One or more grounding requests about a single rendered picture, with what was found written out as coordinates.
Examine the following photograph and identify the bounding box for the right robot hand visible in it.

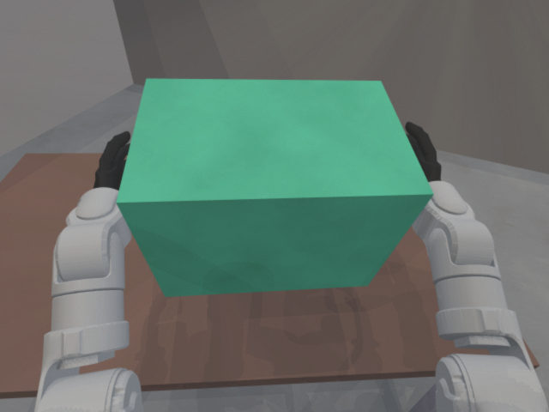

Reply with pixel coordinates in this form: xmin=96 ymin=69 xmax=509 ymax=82
xmin=406 ymin=122 xmax=441 ymax=182

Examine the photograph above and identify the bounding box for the table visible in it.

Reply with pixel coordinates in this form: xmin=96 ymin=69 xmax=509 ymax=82
xmin=0 ymin=153 xmax=540 ymax=412

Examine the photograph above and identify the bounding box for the right robot forearm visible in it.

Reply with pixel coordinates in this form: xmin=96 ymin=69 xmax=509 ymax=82
xmin=412 ymin=181 xmax=549 ymax=412

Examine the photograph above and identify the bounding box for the left robot forearm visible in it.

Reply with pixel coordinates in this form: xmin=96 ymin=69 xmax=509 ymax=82
xmin=34 ymin=187 xmax=131 ymax=412

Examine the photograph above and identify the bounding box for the carton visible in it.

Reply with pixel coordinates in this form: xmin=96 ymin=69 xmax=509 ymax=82
xmin=116 ymin=78 xmax=434 ymax=297

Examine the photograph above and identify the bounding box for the left robot upper arm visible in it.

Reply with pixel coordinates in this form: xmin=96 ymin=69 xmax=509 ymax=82
xmin=37 ymin=367 xmax=144 ymax=412

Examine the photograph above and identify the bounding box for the left robot hand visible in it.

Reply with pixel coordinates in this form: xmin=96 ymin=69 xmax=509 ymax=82
xmin=94 ymin=131 xmax=130 ymax=191

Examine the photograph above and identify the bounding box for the right robot upper arm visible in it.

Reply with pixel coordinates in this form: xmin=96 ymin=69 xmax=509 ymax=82
xmin=436 ymin=354 xmax=546 ymax=412

